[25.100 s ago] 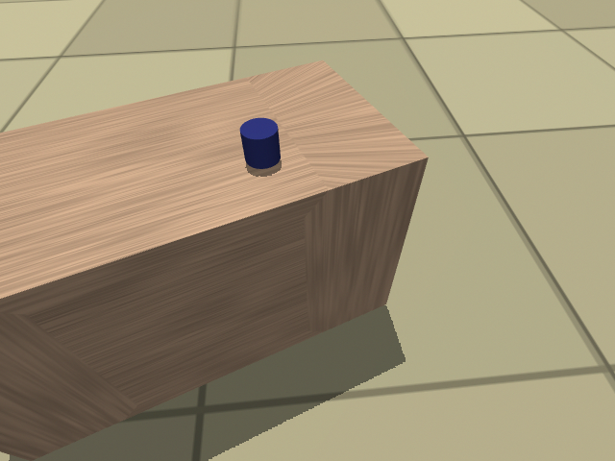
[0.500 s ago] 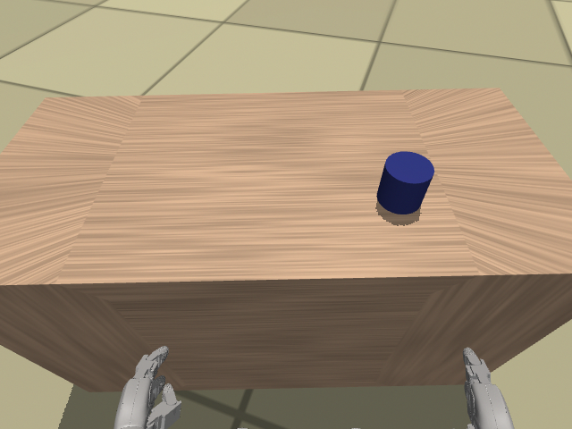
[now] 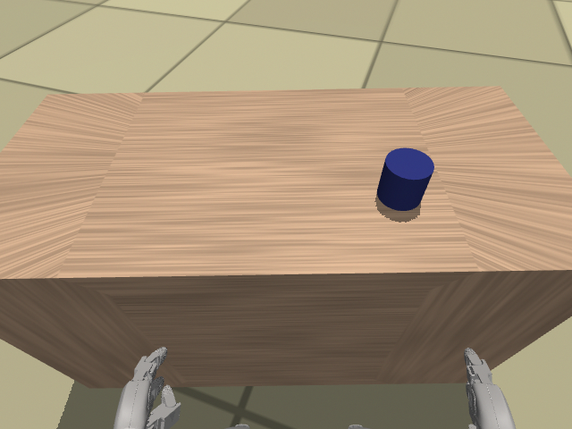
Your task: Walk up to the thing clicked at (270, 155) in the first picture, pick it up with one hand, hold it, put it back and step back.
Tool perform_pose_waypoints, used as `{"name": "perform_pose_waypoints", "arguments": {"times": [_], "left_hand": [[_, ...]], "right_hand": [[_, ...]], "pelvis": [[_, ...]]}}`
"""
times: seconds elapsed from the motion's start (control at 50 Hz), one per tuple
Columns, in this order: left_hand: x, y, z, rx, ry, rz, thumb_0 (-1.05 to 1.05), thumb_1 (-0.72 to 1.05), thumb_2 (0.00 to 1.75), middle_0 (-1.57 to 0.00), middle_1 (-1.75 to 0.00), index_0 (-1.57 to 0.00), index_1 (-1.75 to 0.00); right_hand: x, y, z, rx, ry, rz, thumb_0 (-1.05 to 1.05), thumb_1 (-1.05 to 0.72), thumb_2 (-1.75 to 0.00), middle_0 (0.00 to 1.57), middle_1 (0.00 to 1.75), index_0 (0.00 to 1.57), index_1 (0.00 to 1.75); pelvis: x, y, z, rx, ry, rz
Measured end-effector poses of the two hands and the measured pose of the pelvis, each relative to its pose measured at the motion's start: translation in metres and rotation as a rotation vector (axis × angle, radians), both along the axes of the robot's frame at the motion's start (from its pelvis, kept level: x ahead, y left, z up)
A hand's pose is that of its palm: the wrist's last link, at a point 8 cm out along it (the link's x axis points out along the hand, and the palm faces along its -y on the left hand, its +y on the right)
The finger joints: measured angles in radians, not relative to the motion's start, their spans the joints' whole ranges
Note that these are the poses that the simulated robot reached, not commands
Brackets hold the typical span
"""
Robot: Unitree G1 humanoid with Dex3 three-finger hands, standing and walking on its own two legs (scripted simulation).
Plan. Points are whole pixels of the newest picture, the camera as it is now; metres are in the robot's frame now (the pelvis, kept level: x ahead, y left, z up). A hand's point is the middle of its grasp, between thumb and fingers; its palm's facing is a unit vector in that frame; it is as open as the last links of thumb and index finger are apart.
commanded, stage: home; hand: right
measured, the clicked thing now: (403, 179) +0.55 -0.19 +0.02
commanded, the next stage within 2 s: stand in 0.88 s
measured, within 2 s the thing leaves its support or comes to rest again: neither
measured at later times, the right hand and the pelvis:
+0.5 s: hand (439, 412) +0.17 -0.18 -0.06, palm faces +0.13 +0.95 -0.28, open 17.4 cm; pelvis +0.00 +0.00 +0.00, yaw +0 degrees
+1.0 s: hand out of the picture +0.11 -0.24 -0.12, palm faces -0.04 +0.93 -0.36, open 17.3 cm; pelvis +0.01 +0.00 +0.02, yaw +0 degrees
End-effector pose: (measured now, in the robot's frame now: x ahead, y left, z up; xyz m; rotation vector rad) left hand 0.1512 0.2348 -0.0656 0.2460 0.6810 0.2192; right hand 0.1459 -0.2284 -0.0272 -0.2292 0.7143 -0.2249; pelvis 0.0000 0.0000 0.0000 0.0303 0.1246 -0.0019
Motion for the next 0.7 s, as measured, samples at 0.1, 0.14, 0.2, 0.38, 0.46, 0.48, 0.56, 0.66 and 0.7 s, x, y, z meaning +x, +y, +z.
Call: {"name": "perform_pose_waypoints", "arguments": {"times": [0.1,0.14,0.2,0.38,0.46,0.48,0.56,0.66,0.7], "left_hand": [[0.0015,0.0015,-0.0003,0.004,-0.004,0.004,0.01,0.90,0.90,-0.20,-0.30,-0.20,-0.30],[0.0022,0.0019,0.0000,0.006,-0.006,0.004,0.01,0.90,0.90,-0.20,-0.30,-0.20,-0.30],[0.0034,0.0023,0.0007,0.008,-0.010,0.004,0.01,0.90,0.90,-0.20,-0.30,-0.20,-0.30],[0.0059,0.0027,0.0010,0.008,-0.012,0.000,0.01,0.90,0.90,-0.20,-0.30,-0.20,-0.30],[0.0065,0.0027,0.0005,0.007,-0.010,-0.001,0.01,0.90,0.90,-0.20,-0.30,-0.20,-0.30],[0.0065,0.0027,0.0003,0.007,-0.010,-0.001,0.01,0.90,0.90,-0.20,-0.30,-0.20,-0.30],[0.0064,0.0028,-0.0001,0.007,-0.009,0.001,0.01,0.90,0.90,-0.20,-0.30,-0.20,-0.30],[0.0058,0.0032,0.0000,0.009,-0.008,0.004,0.01,0.90,0.90,-0.20,-0.30,-0.20,-0.30],[0.0054,0.0033,0.0003,0.010,-0.009,0.005,0.01,0.90,0.90,-0.20,-0.30,-0.20,-0.30]], "right_hand": [[0.0001,0.0003,-0.0008,-0.002,0.004,-0.005,-0.01,0.54,-0.05,0.06,0.06,0.06,0.05],[0.0009,0.0005,-0.0009,-0.002,0.003,-0.006,-0.01,0.53,-0.05,0.06,0.06,0.06,0.05],[0.0021,0.0010,-0.0003,0.000,0.000,-0.007,-0.01,0.53,-0.05,0.06,0.06,0.06,0.05],[0.0033,0.0018,0.0004,0.000,0.001,-0.005,-0.01,0.53,-0.06,0.06,0.06,0.06,0.06],[0.0023,0.0020,-0.0004,0.000,0.008,-0.007,-0.01,0.52,-0.06,0.06,0.06,0.06,0.06],[0.0023,0.0020,-0.0005,-0.001,0.009,-0.007,-0.01,0.52,-0.06,0.06,0.06,0.06,0.06],[0.0028,0.0018,-0.0005,-0.002,0.009,-0.008,-0.01,0.52,-0.06,0.06,0.06,0.06,0.06],[0.0034,0.0019,-0.0001,-0.003,0.007,-0.007,-0.01,0.52,-0.06,0.06,0.06,0.06,0.06],[0.0036,0.0020,-0.0001,-0.002,0.006,-0.007,-0.01,0.52,-0.06,0.06,0.06,0.06,0.06]], "pelvis": [[0.0014,0.0010,-0.0006,0.000,-0.001,-0.002],[0.0018,0.0013,-0.0007,0.000,-0.001,-0.003],[0.0024,0.0016,-0.0007,0.000,-0.003,-0.004],[0.0032,0.0022,-0.0008,-0.001,0.000,-0.003],[0.0036,0.0024,-0.0009,0.000,0.001,-0.004],[0.0037,0.0025,-0.0009,0.000,0.001,-0.004],[0.0040,0.0026,-0.0011,-0.001,0.002,-0.004],[0.0041,0.0025,-0.0011,0.000,0.001,-0.004],[0.0041,0.0025,-0.0011,0.000,0.001,-0.004]]}}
